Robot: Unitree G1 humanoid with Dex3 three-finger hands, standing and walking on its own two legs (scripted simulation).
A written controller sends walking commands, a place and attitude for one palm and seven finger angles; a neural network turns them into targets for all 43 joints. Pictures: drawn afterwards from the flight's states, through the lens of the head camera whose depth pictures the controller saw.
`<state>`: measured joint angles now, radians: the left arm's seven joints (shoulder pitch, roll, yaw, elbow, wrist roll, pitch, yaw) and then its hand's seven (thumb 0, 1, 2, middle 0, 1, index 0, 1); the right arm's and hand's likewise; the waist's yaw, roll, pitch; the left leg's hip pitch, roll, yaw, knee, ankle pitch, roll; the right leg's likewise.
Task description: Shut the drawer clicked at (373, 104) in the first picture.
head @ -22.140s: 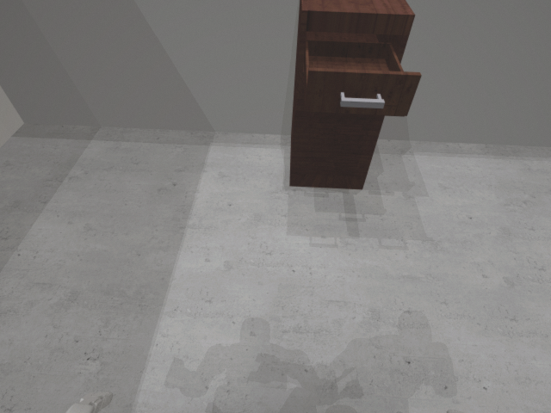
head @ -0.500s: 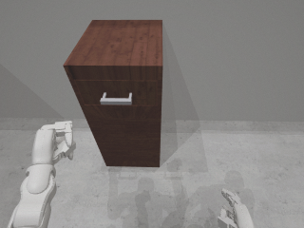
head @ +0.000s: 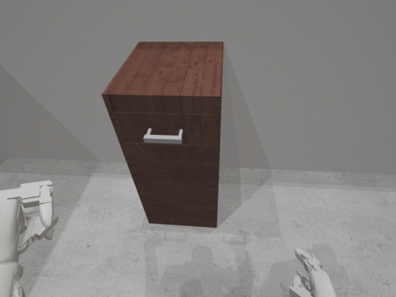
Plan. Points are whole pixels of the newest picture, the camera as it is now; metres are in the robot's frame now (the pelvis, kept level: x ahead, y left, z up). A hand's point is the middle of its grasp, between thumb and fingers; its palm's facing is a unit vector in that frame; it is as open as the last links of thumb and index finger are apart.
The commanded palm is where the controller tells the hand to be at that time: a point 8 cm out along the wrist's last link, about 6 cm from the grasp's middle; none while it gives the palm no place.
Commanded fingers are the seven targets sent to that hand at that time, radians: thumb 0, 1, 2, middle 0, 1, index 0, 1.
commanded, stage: draw the hand back to the body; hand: left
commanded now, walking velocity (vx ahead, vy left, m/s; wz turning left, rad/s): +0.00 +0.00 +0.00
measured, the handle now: (164, 135) +0.63 +0.22 -0.07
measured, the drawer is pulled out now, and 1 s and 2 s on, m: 0.00 0.00 0.00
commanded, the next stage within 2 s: step back with the hand held close in 0.04 s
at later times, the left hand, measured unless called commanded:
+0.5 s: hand (55, 221) +0.18 +0.25 +0.14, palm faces +0.27 -0.82 -0.51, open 3.2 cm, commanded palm +0.11 +0.30 +0.17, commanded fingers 0.00 0.90 0.90 -1.40 -1.60 -1.40 -1.60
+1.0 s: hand (16, 272) +0.10 +0.25 +0.16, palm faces +0.36 -0.81 -0.46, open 3.2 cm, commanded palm +0.03 +0.30 +0.17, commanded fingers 0.00 0.90 0.90 -1.40 -1.60 -1.40 -1.60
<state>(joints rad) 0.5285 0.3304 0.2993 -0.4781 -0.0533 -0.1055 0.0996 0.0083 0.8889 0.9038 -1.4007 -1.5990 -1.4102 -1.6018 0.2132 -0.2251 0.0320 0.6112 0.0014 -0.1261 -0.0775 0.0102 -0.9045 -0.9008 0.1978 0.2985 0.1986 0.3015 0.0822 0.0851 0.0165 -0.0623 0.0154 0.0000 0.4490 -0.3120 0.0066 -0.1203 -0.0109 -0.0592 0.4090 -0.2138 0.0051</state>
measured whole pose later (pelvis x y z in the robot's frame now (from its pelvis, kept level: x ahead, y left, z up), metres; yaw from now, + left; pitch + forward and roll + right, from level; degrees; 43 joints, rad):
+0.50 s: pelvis -0.02 +0.02 +0.00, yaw -1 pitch +1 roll -1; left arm 0.63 0.38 0.34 -0.53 -0.04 -0.18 0.10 0.01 0.89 0.90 -1.40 -1.60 -1.41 -1.60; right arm 0.19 -0.24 -0.02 0.56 0.00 -0.02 -0.07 0.01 -0.91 -0.90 0.20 0.30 0.20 0.30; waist 0.00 0.03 0.04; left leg -0.22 -0.02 0.03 0.46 -0.26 0.04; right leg -0.28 -0.05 -0.02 0.41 -0.15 0.04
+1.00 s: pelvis -0.10 +0.02 -0.02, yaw +0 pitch +0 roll -1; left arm 0.59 0.37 0.37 -0.59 0.00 -0.26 0.13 0.01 0.88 0.90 -1.40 -1.60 -1.41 -1.60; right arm 0.22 -0.22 0.00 0.55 -0.01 -0.07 -0.08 0.01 -0.90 -0.90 0.20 0.30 0.20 0.30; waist 0.00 -0.01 0.03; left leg -0.39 -0.01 0.01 0.62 -0.23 0.05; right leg -0.41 -0.02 -0.01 0.51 -0.14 0.03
